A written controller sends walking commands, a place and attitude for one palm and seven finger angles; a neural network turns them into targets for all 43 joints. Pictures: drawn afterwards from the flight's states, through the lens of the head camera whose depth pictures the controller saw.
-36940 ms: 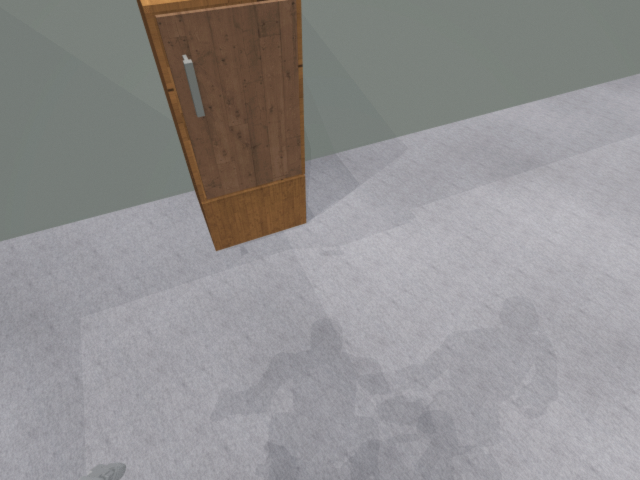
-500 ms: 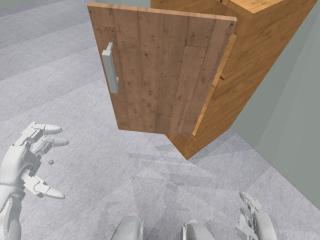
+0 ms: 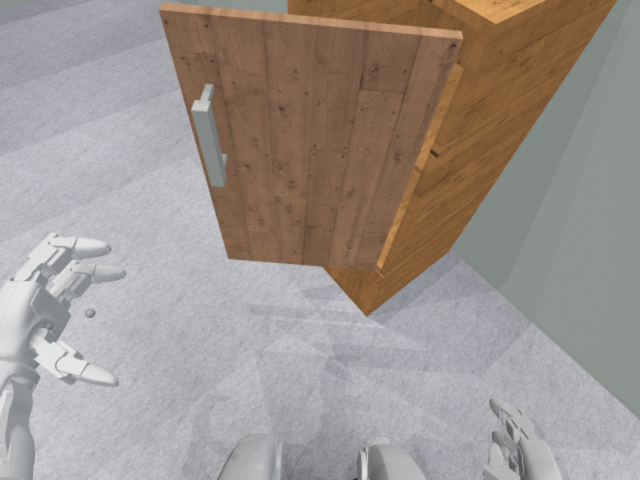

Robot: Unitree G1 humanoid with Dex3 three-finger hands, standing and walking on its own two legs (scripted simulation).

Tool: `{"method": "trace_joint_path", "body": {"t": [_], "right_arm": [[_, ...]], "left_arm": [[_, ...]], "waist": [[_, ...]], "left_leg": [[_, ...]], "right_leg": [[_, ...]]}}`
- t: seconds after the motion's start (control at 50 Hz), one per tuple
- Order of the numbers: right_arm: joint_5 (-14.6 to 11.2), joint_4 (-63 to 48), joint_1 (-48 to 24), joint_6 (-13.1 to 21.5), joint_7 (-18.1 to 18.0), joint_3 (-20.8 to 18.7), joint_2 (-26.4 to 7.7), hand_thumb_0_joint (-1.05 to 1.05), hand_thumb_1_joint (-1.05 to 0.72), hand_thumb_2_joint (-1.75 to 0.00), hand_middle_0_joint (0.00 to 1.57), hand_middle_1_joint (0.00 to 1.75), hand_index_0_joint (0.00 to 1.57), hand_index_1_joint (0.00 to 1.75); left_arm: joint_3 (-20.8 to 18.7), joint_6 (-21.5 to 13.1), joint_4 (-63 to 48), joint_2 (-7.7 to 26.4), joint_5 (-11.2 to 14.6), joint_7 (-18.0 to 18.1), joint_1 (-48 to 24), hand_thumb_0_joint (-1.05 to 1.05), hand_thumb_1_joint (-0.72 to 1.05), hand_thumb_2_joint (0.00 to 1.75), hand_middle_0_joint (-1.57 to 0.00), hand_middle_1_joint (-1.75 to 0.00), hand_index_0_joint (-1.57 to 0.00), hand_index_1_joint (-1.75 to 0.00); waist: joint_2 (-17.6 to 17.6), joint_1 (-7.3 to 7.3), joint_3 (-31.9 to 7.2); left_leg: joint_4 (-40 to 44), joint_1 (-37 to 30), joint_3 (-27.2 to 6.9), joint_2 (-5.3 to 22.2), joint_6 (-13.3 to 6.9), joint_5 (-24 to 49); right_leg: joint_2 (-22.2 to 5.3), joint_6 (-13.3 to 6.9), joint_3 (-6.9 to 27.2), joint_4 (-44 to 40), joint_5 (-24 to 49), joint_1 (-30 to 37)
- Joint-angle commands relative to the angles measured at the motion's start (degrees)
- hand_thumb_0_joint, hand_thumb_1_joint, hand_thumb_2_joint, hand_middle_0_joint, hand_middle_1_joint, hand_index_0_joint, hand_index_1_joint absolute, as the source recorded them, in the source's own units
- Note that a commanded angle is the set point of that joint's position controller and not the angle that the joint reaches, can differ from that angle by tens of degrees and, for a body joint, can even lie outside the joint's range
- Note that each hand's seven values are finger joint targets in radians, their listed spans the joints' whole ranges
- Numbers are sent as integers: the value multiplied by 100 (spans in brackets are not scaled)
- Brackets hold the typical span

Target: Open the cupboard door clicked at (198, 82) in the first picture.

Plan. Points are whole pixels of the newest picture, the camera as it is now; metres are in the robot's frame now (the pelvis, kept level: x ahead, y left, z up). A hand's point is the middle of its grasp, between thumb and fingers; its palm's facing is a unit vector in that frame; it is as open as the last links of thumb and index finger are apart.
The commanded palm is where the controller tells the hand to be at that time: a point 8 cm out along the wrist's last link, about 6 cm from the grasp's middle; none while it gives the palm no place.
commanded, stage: raise the hand with hooked fingers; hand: left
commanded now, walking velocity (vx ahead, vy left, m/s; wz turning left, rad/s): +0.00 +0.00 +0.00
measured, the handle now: (213, 138) +0.57 +0.19 +0.04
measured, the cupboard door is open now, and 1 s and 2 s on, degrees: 48 48 48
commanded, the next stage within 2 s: move the hooked fingers beside the handle in 0.10 s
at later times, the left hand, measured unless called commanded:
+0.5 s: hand (106, 281) +0.32 +0.27 +0.04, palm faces -0.03 -1.00 -0.01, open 14.0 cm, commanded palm +0.31 +0.31 +0.05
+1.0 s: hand (135, 229) +0.40 +0.26 +0.04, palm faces -0.01 -1.00 -0.01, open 13.9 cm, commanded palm +0.38 +0.31 +0.04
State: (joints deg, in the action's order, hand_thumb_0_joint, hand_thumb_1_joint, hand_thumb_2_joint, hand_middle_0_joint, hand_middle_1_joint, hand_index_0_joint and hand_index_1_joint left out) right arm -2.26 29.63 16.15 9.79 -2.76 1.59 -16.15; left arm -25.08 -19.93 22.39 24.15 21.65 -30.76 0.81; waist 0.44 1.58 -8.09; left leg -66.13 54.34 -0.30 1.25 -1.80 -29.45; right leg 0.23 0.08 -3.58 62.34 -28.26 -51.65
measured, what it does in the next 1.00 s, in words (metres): stands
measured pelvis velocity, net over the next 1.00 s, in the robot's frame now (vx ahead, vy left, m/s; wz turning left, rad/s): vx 0.00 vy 0.00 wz -0.02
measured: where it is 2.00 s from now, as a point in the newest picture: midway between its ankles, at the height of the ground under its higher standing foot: outside the picture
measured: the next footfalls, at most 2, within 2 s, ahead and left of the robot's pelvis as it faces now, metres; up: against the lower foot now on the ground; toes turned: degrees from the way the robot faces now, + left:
none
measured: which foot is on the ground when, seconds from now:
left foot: down 0.00-1.00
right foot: down 0.00-1.00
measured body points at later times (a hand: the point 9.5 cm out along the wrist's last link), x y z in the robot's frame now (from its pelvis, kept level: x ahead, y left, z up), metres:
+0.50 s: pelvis -0.01 +0.00 -0.01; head +0.09 +0.02 +0.43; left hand +0.32 +0.32 +0.05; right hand +0.15 -0.26 -0.09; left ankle +0.02 +0.10 -0.65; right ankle +0.02 -0.13 -0.65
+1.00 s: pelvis +0.00 +0.00 -0.01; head +0.11 +0.02 +0.43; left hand +0.39 +0.31 +0.05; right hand +0.09 -0.28 -0.11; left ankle +0.02 +0.10 -0.65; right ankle +0.02 -0.13 -0.65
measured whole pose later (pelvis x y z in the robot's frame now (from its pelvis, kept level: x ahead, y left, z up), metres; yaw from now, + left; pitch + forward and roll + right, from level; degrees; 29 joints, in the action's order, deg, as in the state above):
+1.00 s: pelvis +0.00 +0.00 -0.01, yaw -1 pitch +21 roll -3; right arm -1.8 33.9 17.6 4.0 -2.9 2.1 -16.3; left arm -26.8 -22.0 48.6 29.3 14.5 -29.0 -27.2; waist 0.1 4.6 -7.9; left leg -67.7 58.8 0.1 2.0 -1.5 -29.5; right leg 0.9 -0.3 -3.1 64.1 -28.1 -56.6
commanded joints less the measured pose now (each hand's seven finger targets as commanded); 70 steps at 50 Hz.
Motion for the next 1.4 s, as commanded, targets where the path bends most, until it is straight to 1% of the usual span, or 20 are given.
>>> {"method": "trace_joint_path", "body": {"t": [0.0,0.04,0.18,0.22,0.34,0.4,0.46,0.54,0.6,0.64,0.68,0.74,0.82,0.9,0.96,1.02,1.08,1.16,1.32,1.38], "right_arm": [[-19,-776,-11,243,-84,-417,-917,0,-90,-90,20,30,20,30],[-4,-784,13,242,-107,-404,-929,0,-90,-90,20,30,20,30],[-9,-774,-50,235,-105,-383,-894,0,-90,-90,20,30,20,30],[-5,-682,-30,222,-147,-373,-926,0,-90,-90,20,30,20,30],[-5,-547,34,224,-235,-341,-971,0,-90,-90,20,30,20,30],[-21,-497,76,204,-232,-352,-963,0,-90,-90,20,30,20,30],[-10,-514,141,143,-205,-362,-969,0,-90,-90,20,30,20,30],[6,-494,184,18,-159,-358,-981,0,-90,-90,20,30,20,30],[13,-478,251,-70,-114,-374,-970,0,-90,-90,20,30,20,30],[20,-459,312,-113,-108,-385,-973,0,-90,-90,20,30,20,30],[20,-395,340,-159,-87,-386,-965,0,-90,-90,20,30,20,30],[19,-324,402,-208,-104,-396,-1001,0,-90,-90,20,30,20,30],[29,-210,476,-301,-108,-405,-1014,0,-90,-90,20,30,20,30],[51,-108,560,-376,-101,-398,-1021,0,-90,-90,20,30,20,30],[68,-61,626,-453,-91,-381,-1040,0,-90,-90,20,30,20,30],[70,-24,667,-534,-74,-366,-1060,0,-90,-90,20,30,20,30],[85,-7,749,-602,-60,-380,-1065,0,-90,-90,20,30,20,30],[92,41,836,-719,-46,-372,-1100,0,-90,-90,20,30,20,30],[120,139,946,-868,-45,-311,-1170,0,-90,-90,20,30,20,30],[151,197,1024,-908,-56,-299,-1200,0,-90,-90,20,30,20,30]], "left_arm": [[-475,-339,-1103,1362,139,-54,-774,0,-50,30,-30,-120,-30,-120],[-523,-315,-1044,1402,184,-67,-824,0,-50,30,-30,-120,-30,-120],[-477,-354,-1027,1352,175,-104,-880,0,-50,30,-30,-120,-30,-120],[-556,-347,-799,1510,131,-80,-1355,0,-50,30,-30,-120,-30,-120],[-464,-364,-446,1731,10,-207,-2331,0,-50,30,-30,-120,-30,-120],[-277,-284,-314,1599,-82,-202,-2569,0,-50,30,-30,-120,-30,-120],[-496,-220,-142,1794,-111,-134,-2472,0,-50,30,-30,-120,-30,-120],[-612,-175,270,1888,-166,51,-2692,0,-50,30,-30,-120,-30,-120],[-565,-247,330,1871,-263,121,-2895,0,-50,30,-30,-120,-30,-120],[-523,-342,374,1843,-273,138,-3004,0,-50,30,-30,-120,-30,-120],[-405,-407,383,1779,-326,130,-3244,0,-50,30,-30,-120,-30,-120],[-498,-462,685,1886,-316,149,-3465,0,-50,30,-30,-120,-30,-120],[-410,-502,1030,1923,-480,172,-3947,0,-50,30,-30,-120,-30,-120],[-425,-609,1284,2072,-585,173,-4498,0,-50,30,-30,-120,-30,-120],[-615,-644,1698,2314,-619,155,-4631,0,-50,30,-30,-120,-30,-120],[-590,-640,2025,2413,-710,130,-4966,0,-50,30,-30,-120,-30,-120],[-534,-700,2120,2434,-761,93,-5325,0,-50,30,-30,-120,-30,-120],[-710,-721,2502,2681,-794,54,-5443,0,-50,30,-30,-120,-30,-120],[-653,-714,2946,3009,-998,82,-6402,0,-50,30,-30,-120,-30,-120],[-616,-738,2859,3126,-1080,115,-6809,0,-50,30,-30,-120,-30,-120]], "waist": [[692,-85,-1577],[473,-70,-1572],[549,-71,-1599],[476,22,-1415],[716,55,-1672],[840,74,-1856],[704,-35,-2142],[408,-15,-1858],[587,0,-2022],[455,63,-2047],[748,96,-2101],[419,157,-1964],[599,223,-1988],[762,242,-2201],[561,249,-2272],[700,279,-2135],[829,307,-2466],[553,337,-2449],[814,553,-2392],[1108,604,-2725]], "left_leg": [[1080,-1484,-271,-81,104,1610],[1020,-1379,-267,-81,78,1642],[949,-1274,-212,-101,62,1535],[891,-1111,-218,-84,53,1310],[820,-1211,-260,-54,55,1325],[880,-1483,-287,-41,67,1458],[861,-1513,-263,-36,73,1830],[870,-1200,-239,-40,55,1676],[879,-1292,-206,-31,74,1823],[841,-1339,-212,-20,53,1986],[882,-1500,-227,-9,85,1982],[856,-1301,-243,-5,46,1793],[863,-1373,-248,3,54,1713],[771,-1480,-264,16,67,1887],[689,-1318,-227,12,39,1928],[662,-1200,-230,20,39,1831],[568,-1423,-258,34,44,2137],[463,-1193,-239,45,11,2136],[330,-1028,-319,64,-8,1790],[265,-1291,-404,82,11,1999]], "right_leg": [[195,-191,35,-758,973,653],[217,-203,41,-742,1045,732],[193,-185,116,-760,1026,796],[186,-168,142,-765,836,634],[187,-227,179,-656,794,521],[162,-209,142,-671,899,407],[169,-206,149,-617,1221,647],[184,-199,127,-626,1157,666],[165,-184,143,-615,1307,707],[199,-192,140,-599,1437,708],[182,-188,135,-615,1373,582],[206,-188,142,-635,1258,566],[180,-173,157,-648,1173,390],[181,-185,173,-567,1283,331],[204,-177,202,-539,1413,455],[192,-181,196,-510,1343,294],[205,-184,189,-421,1530,247],[232,-165,222,-385,1639,300],[244,-159,205,-331,1236,-144],[243,-173,179,-242,1287,-324]]}}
